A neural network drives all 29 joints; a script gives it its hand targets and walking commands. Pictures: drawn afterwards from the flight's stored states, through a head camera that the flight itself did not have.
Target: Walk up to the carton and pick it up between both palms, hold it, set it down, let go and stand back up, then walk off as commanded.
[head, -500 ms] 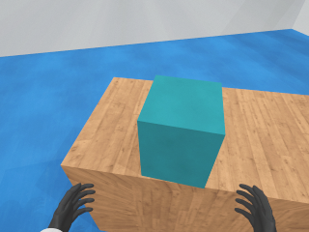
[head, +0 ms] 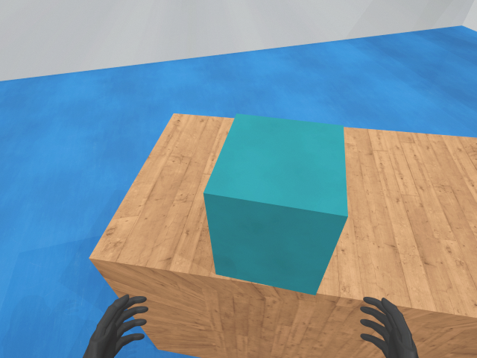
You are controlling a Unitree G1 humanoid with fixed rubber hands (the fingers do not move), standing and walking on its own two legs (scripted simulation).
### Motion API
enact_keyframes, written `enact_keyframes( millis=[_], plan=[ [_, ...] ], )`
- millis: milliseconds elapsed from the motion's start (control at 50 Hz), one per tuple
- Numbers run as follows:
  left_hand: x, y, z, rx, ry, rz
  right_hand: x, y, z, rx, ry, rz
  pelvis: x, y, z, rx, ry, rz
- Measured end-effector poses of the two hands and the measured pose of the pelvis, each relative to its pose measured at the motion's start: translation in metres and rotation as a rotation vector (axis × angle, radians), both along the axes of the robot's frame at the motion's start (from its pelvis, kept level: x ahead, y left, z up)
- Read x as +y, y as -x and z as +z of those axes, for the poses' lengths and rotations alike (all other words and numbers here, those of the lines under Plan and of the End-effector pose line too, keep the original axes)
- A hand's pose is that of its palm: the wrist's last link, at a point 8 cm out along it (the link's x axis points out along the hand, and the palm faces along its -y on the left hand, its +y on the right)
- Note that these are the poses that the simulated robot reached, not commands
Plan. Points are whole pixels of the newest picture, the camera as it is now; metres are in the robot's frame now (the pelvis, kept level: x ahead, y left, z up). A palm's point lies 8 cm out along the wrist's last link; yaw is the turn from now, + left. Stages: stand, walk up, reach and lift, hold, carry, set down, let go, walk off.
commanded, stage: set down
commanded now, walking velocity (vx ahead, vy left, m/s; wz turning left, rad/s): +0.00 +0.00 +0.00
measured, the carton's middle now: (275, 204) +0.39 -0.06 +0.04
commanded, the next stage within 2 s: let go in 1.12 s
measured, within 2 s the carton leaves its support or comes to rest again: neither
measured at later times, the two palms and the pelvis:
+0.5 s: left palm out of the picture +0.15 +0.22 -0.04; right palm out of the picture +0.13 -0.20 -0.04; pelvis +0.00 +0.01 +0.00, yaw -1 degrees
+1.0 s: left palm out of the picture +0.14 +0.22 -0.06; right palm out of the picture +0.13 -0.22 -0.07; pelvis +0.00 +0.00 +0.00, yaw -1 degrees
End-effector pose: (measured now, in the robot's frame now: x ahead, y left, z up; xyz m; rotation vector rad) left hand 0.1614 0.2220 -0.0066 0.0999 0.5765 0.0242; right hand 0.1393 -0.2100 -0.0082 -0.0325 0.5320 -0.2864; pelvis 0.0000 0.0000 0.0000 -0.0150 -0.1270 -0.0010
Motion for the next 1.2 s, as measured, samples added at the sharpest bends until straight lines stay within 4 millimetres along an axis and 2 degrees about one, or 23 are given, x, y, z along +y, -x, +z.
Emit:
enact_keyframes(
  millis=[260,560,700,980,1200],
  plan=[
    [-0.005,0.001,-0.019,0.045,0.005,-0.002,0.003,0.0,-0.017,0.008,0.014,0.046,0.003,-0.005,0.001,0.016,-0.001,-0.013],
    [0.004,0.014,-0.041,0.118,-0.013,0.025,0.012,0.008,-0.041,0.068,0.023,0.095,0.012,-0.003,0.0,-0.005,-0.001,-0.024],
    [0.002,0.017,-0.047,0.145,-0.025,0.033,0.01,0.009,-0.049,0.094,0.024,0.113,0.013,0.0,0.0,-0.011,-0.003,-0.025],
    [-0.007,0.019,-0.056,0.2,-0.045,0.051,-0.005,0.012,-0.062,0.144,0.035,0.143,0.002,0.003,0.0,-0.007,-0.008,-0.02],
    [-0.006,0.02,-0.064,0.245,-0.06,0.062,-0.007,0.013,-0.07,0.181,0.038,0.176,-0.006,0.004,-0.001,0.01,-0.011,-0.009]
  ],
)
